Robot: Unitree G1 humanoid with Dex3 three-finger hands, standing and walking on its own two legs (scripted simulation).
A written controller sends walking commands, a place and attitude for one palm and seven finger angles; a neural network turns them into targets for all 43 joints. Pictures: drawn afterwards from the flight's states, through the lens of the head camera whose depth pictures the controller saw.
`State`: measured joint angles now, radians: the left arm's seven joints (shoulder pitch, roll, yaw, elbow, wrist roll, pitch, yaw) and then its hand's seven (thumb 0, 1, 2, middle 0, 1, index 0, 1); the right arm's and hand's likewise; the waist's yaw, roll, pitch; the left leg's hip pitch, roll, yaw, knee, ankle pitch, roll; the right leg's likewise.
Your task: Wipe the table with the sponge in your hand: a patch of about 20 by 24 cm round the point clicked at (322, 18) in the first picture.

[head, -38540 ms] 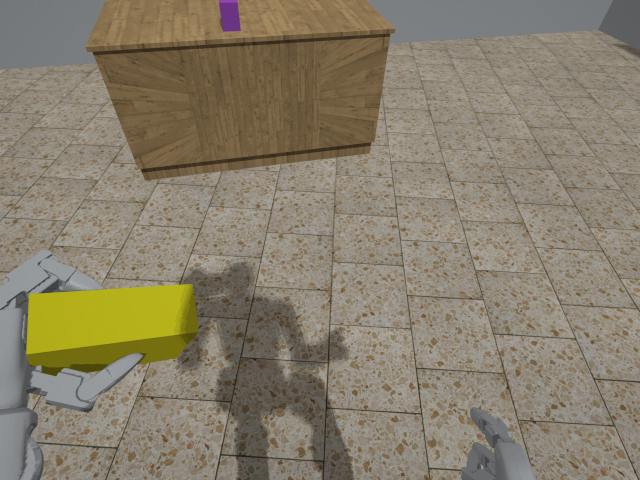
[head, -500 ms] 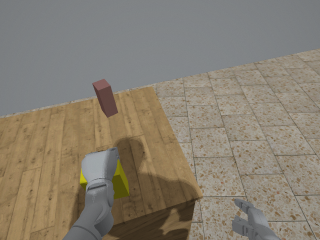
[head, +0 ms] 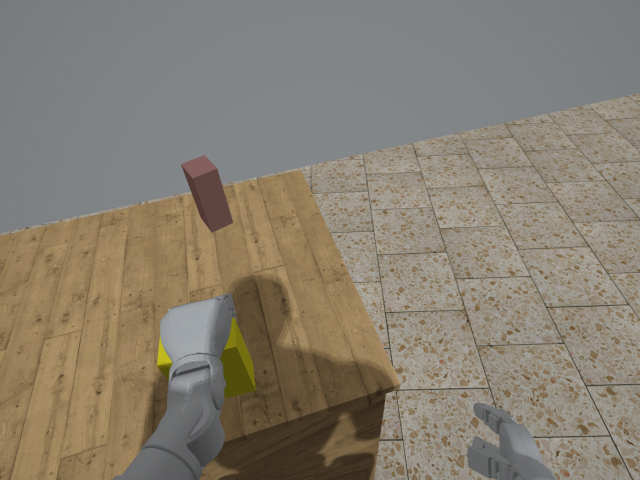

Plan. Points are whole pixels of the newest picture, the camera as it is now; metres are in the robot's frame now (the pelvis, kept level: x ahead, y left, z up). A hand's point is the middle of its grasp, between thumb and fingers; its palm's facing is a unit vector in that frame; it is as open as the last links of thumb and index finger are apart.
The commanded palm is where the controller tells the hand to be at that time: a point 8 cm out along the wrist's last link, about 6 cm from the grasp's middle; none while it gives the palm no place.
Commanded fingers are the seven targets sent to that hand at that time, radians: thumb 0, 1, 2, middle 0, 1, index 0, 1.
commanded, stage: wipe back along the middle lane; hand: left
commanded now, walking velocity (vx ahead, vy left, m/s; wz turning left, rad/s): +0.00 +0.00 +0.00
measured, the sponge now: (214, 372) +0.28 +0.21 -0.06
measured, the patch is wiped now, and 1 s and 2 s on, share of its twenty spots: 0.80 0.80 0.85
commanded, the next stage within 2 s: slide across to the third lane in 0.08 s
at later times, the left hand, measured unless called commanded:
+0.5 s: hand (216, 345) +0.29 +0.19 +0.00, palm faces -0.07 -0.07 -1.00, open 9.5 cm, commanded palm +0.25 +0.16 +0.05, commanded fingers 0.00 0.10 1.30 -1.20 -1.60 -1.20 -1.60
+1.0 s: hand (265, 334) +0.31 +0.13 +0.00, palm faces -0.06 -0.06 -1.00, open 9.5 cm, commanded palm +0.28 +0.11 +0.05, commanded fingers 0.00 0.10 1.30 -1.20 -1.60 -1.20 -1.60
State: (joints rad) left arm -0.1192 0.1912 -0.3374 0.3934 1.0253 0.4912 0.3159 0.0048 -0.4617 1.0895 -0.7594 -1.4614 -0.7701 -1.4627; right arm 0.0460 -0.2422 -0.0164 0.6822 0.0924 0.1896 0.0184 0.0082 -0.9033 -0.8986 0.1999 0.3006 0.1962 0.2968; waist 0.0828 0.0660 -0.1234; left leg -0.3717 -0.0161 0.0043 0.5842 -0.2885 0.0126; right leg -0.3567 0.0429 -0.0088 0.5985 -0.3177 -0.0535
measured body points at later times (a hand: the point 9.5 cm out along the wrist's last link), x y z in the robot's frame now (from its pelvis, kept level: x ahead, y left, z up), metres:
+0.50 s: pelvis +0.00 +0.00 +0.00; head -0.01 -0.03 +0.45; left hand +0.29 +0.19 +0.06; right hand +0.23 -0.22 -0.10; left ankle +0.01 +0.11 -0.73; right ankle -0.01 -0.09 -0.73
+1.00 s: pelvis -0.01 +0.00 +0.00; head -0.02 -0.04 +0.45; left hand +0.31 +0.13 +0.06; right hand +0.22 -0.20 -0.10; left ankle +0.01 +0.11 -0.73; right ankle -0.01 -0.09 -0.73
